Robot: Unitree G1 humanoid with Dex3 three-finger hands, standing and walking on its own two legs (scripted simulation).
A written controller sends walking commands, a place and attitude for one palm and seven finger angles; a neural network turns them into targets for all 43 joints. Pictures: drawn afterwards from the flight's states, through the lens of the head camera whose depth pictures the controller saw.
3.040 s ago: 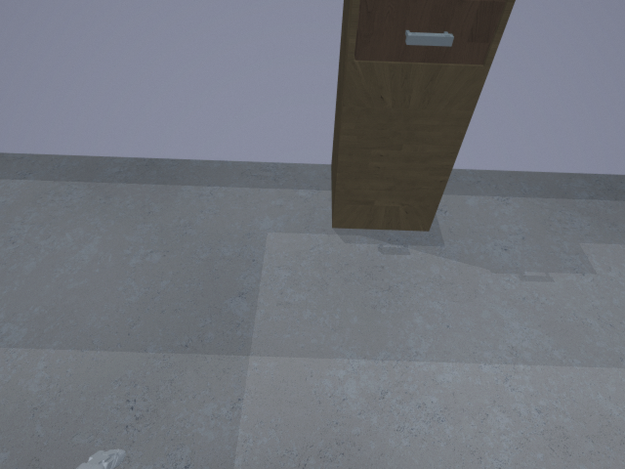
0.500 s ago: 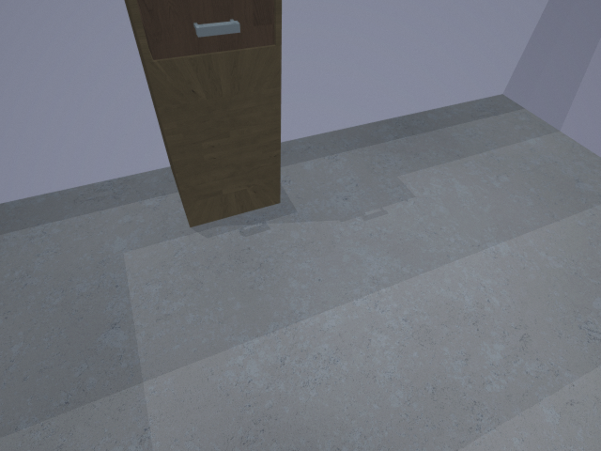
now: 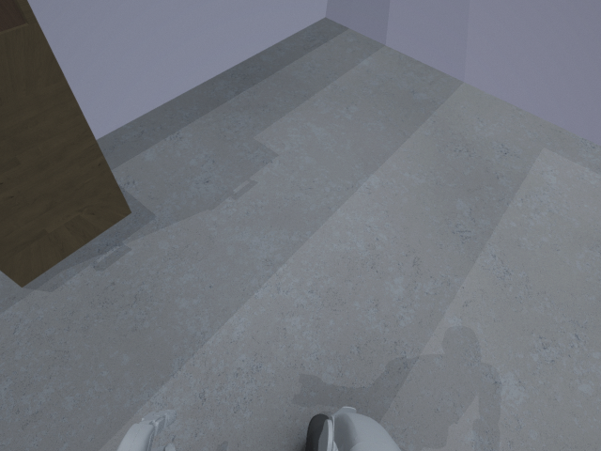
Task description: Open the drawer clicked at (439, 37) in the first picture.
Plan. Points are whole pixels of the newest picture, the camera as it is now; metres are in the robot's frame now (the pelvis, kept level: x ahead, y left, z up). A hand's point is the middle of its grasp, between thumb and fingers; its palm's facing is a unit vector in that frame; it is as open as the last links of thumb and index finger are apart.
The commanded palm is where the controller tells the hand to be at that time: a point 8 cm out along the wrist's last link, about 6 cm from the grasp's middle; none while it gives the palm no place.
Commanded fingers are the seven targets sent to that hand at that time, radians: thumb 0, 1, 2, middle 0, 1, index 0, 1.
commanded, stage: walk to a spot facing it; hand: left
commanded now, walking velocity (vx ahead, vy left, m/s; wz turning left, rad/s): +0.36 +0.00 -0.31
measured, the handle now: out of the picture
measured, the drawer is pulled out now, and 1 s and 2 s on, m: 0.00 0.00 0.00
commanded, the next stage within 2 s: turn to face it in 0.76 s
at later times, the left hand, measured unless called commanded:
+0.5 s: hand (166, 369) +0.26 +0.21 -0.18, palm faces -0.03 -0.98 -0.17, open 7.3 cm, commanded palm none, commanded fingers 0.00 0.90 0.90 -0.20 -0.30 -0.20 -0.30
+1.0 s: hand (249, 206) +0.60 +0.10 -0.17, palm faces -0.32 -0.92 -0.24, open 7.3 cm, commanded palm none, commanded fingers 0.00 0.90 0.90 -0.20 -0.30 -0.20 -0.30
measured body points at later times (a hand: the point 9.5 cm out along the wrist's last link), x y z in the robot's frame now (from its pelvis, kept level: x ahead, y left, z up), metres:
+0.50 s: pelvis +0.25 +0.02 +0.00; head +0.26 +0.04 +0.45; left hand +0.26 +0.26 -0.16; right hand +0.32 -0.23 -0.12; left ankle +0.33 +0.12 -0.72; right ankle +0.13 -0.09 -0.71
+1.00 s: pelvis +0.45 -0.06 -0.01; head +0.48 -0.09 +0.44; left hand +0.62 +0.14 -0.15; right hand +0.30 -0.23 -0.17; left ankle +0.34 +0.12 -0.68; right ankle +0.52 -0.17 -0.72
